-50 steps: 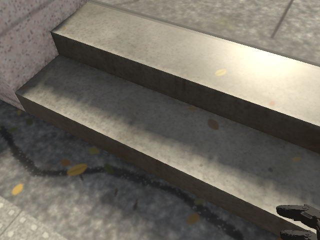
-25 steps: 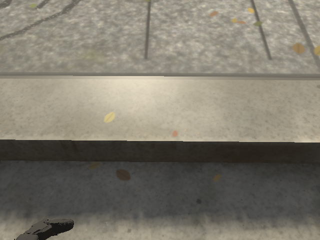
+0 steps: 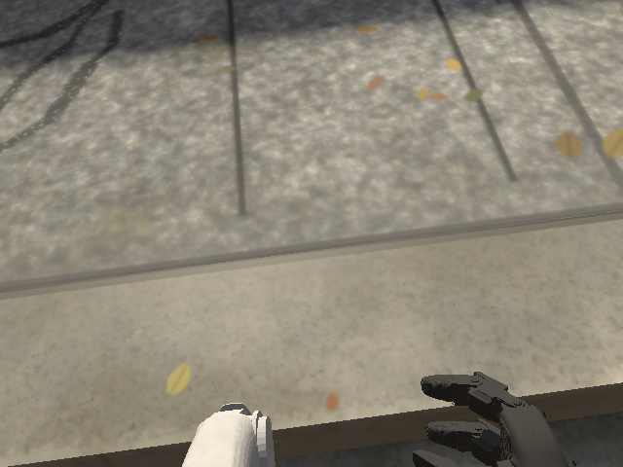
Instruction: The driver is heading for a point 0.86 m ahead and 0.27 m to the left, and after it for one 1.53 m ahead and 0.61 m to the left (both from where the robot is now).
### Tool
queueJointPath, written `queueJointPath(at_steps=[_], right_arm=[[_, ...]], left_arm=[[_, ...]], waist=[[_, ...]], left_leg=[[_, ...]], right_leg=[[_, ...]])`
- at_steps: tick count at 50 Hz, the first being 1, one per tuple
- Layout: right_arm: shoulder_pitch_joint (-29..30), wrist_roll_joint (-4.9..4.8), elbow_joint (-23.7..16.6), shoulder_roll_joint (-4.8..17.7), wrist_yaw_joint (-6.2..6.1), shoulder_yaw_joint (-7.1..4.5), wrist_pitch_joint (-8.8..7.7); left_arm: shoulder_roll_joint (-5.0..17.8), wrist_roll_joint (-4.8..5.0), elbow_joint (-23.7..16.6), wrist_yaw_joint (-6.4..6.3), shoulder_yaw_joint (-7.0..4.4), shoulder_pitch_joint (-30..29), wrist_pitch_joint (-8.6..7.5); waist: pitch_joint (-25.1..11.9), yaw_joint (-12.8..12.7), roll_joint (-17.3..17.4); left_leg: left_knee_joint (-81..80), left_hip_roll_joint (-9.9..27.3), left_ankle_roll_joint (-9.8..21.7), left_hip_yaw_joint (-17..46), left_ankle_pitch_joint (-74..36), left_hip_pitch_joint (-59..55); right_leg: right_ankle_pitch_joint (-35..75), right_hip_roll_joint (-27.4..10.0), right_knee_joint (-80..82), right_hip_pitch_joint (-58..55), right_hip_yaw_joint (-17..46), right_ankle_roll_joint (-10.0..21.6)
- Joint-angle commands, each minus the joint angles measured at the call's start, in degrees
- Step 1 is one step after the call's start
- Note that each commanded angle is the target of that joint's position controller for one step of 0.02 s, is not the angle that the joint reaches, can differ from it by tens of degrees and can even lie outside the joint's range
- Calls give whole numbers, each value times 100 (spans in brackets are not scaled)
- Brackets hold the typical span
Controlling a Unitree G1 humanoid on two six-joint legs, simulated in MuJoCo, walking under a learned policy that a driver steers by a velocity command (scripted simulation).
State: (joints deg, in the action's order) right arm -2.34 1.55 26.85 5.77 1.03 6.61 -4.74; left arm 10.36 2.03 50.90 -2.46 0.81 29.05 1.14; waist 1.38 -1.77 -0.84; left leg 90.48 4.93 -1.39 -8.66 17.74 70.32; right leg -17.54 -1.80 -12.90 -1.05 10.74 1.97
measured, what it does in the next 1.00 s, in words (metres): climbs: left foot 0.15 m higher, then right foot 0.15 m higher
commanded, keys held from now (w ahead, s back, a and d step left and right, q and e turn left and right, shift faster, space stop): w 0.52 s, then w+q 0.48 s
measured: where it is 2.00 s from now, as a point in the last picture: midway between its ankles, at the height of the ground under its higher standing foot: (248, 121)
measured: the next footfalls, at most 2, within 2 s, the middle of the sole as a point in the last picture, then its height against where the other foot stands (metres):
left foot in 0.06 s outside the picture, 0.15 m higher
right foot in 0.66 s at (419, 326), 0.15 m higher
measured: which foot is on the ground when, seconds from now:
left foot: up 0.00-0.04, down 0.06-0.66, up 0.68-1.00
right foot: down 0.00-0.08, up 0.10-0.64, down 0.66-1.00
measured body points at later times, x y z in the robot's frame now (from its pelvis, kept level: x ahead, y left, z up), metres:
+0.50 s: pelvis +0.28 +0.03 +0.14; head +0.29 +0.06 +0.59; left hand +0.47 +0.16 +0.02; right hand +0.17 -0.14 +0.00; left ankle +0.20 +0.12 -0.60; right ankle +0.39 -0.11 -0.31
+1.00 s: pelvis +0.58 -0.01 +0.30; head +0.57 -0.02 +0.75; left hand +0.54 +0.22 +0.15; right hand +0.81 -0.21 +0.21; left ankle +0.69 +0.15 -0.32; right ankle +0.56 -0.11 -0.44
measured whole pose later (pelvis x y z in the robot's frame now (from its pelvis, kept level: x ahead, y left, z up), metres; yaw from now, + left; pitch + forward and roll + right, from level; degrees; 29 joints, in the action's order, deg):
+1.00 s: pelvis +0.58 -0.01 +0.30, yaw +11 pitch +1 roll -1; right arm -7.1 -1.0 40.9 13.1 1.7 -1.5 -0.6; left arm 10.1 -1.9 57.7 -0.3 -0.3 22.1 -5.7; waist -3.9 -1.4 2.0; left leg 70.8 3.8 4.9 2.0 -3.3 50.7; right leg -16.1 -2.6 -22.2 6.6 -16.9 1.1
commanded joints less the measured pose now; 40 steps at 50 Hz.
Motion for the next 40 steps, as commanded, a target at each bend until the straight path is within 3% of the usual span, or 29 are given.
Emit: queueJointPath(at_steps=[1,2,3,4,5,6,7,8,9,10,12,15,17,18,21,24,26,27,28,29,30,32,33,34,35,36,37,38,40], right_arm=[[-777,-169,-470,1274,-133,-592,-147],[-1551,-223,-293,1705,-133,-769,-83],[-2179,-162,38,2040,-96,-892,-23],[-2784,149,716,2508,-61,-972,6],[-2998,249,817,2146,-166,-944,68],[-2412,-7,872,1579,-216,-838,92],[-2063,-151,1167,1156,-175,-733,87],[-1906,-55,1565,733,-107,-659,51],[-1707,95,1773,356,-54,-565,1],[-1612,89,1957,188,1,-548,13],[-1932,-30,2342,174,156,-557,45],[-1911,5,2434,460,142,-582,69],[-2110,12,2503,528,81,-537,8],[-2616,97,2709,519,65,-509,14],[-3519,50,3037,663,-58,-534,95],[-3852,7,3052,518,-245,-533,234],[-3818,-47,3052,472,-390,-495,331],[-3686,-122,3001,700,-453,-597,371],[-3809,-228,3084,754,-461,-636,402],[-3536,-247,3078,603,-387,-567,319],[-3647,-226,3124,949,-278,-616,193],[-3467,-58,3211,1521,-174,-687,157],[-2996,-16,3073,1666,-190,-756,127],[-3500,-111,2940,979,-149,-678,-4],[-3211,-139,2977,703,-23,-674,-131],[-2864,-264,2826,626,126,-808,-164],[-2145,-305,2394,409,172,-793,-97],[-1486,-277,1933,370,157,-755,-35],[-1812,-378,1832,368,88,-785,178]], left_arm=[[1799,-17,-208,-56,-432,-349,-226],[2029,-125,-106,-37,-519,-560,-232],[1956,-192,-128,-63,-566,-703,-270],[817,-227,-344,72,-387,-177,-357],[526,-419,-16,351,-318,221,-466],[588,-282,-129,607,-403,-55,-542],[479,-161,-661,684,-280,-1116,-572],[195,-153,-1079,680,-133,-1872,-554],[146,-198,-1124,639,-77,-1778,-471],[71,-111,-1059,604,-37,-1461,-405],[-301,-63,-1084,544,160,-1191,-432],[-205,-114,-1211,461,240,-1476,-327],[-107,-234,-1294,385,207,-1820,-320],[-294,-203,-1118,329,228,-1762,-290],[-555,-72,-1462,269,339,-2778,-330],[-713,-51,-1972,403,511,-3728,-525],[-693,-62,-2284,548,587,-4083,-562],[-807,-140,-2474,620,707,-4451,-561],[-743,-159,-2581,634,690,-4673,-568],[-748,-153,-2460,649,625,-4386,-592],[-467,-115,-2399,644,497,-3926,-659],[340,-5,-2074,531,60,-2351,-664],[793,-62,-1816,506,-137,-1401,-623],[1236,-322,-1465,495,-353,-607,-611],[1573,-398,-1074,392,-444,89,-454],[1207,-423,-992,327,-369,-350,-443],[621,-264,-833,394,-205,-1093,-450],[32,-250,-554,461,-58,-1428,-504],[-475,-391,-103,507,-4,-1737,-656]], waist=[[-1655,1186,-1566],[-1805,1586,-1732],[-1903,1707,-1220],[-2205,978,2351],[-3008,1015,3018],[-2025,783,1568],[-667,570,684],[221,317,-12],[167,37,-63],[157,-195,112],[149,-308,143],[251,-253,93],[133,-98,282],[-17,112,468],[274,625,710],[439,824,588],[423,763,599],[378,799,582],[435,855,530],[96,555,633],[-137,310,1221],[-1063,-763,1941],[-1462,-1293,2122],[-2593,-1026,140],[-3128,-1031,-1284],[-2544,-807,-808],[-1479,-411,-484],[-603,-195,-224],[-98,423,-105]], left_leg=[[-1744,-788,346,-278,259,-4942],[-2760,-828,474,80,290,-5117],[-3733,-688,619,881,73,-5608],[-5689,620,1466,3895,-649,-7002],[-7480,1578,2143,7137,11,-7630],[-7573,1709,1992,7042,1455,-6840],[-7406,1493,1711,5930,2379,-5706],[-7169,1295,1463,4668,2339,-4637],[-6972,1060,1201,3752,1743,-4183],[-7043,840,1059,3120,1288,-4054],[-6973,620,994,2044,294,-4435],[-7250,519,1042,1345,541,-4307],[-7414,445,1121,1120,54,-4317],[-7295,641,1338,1379,-81,-4779],[-7293,973,1354,1912,-326,-6387],[-7455,1021,1159,2021,-110,-7241],[-7864,1041,1137,1932,-462,-6866],[-8922,1230,1321,1896,-1025,-6095],[-9244,1180,1356,1762,-1496,-6046],[-9125,938,1246,1255,-3379,-5945],[-8749,987,1352,1147,-5944,-5901],[-7069,1000,1085,1000,-9872,-7376],[-5879,874,937,1093,-9722,-6933],[-3921,165,713,1198,-7721,-4844],[-2049,-835,545,1753,-991,-4354],[215,-943,441,2429,-529,-3759],[1316,-733,572,1994,-715,-3051],[1671,-459,836,1723,-859,-2541],[1415,-167,1196,1825,-1027,-2676]], right_leg=[[8691,-749,-60,807,-215,870],[10032,-867,-1091,-110,-228,697],[9598,-850,-2391,-172,-51,639],[4602,367,-4816,1720,7,436],[400,1476,-7446,2824,819,279],[42,1271,-8939,3760,926,247],[33,888,-9140,4444,335,426],[196,532,-9063,4806,37,661],[458,333,-9445,4622,98,824],[618,352,-9814,4682,144,844],[967,461,-10272,5626,134,854],[1345,307,-9501,6414,-248,404],[1954,210,-8934,6414,-604,128],[1882,256,-9920,6838,-887,12],[1073,54,-10652,8788,-804,-42],[689,-266,-9801,9739,-1010,-149],[1085,-536,-8883,9199,-1364,-257],[769,-722,-7762,7780,-1718,-175],[541,-672,-6911,6876,-1872,-133],[329,-349,-6188,5456,-2279,60],[-13,113,-5992,4111,-2616,203],[-368,587,-4916,2787,-2147,615],[8,194,-4517,1698,-1119,819],[-888,-1098,-3509,-566,1509,1560],[-1300,-1995,-880,-940,3976,1799],[-1462,-2270,-365,-72,4180,1593],[-1589,-2234,-446,1022,3280,1231],[-1331,-2043,-780,1947,1986,965],[-288,-1531,-971,2542,25,377]])
Keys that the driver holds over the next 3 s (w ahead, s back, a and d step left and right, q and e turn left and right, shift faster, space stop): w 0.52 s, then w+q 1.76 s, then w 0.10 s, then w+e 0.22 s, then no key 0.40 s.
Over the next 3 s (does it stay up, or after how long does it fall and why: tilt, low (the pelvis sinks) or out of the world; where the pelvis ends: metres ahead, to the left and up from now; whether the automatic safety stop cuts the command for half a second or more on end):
stays up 1.43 0.62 0.29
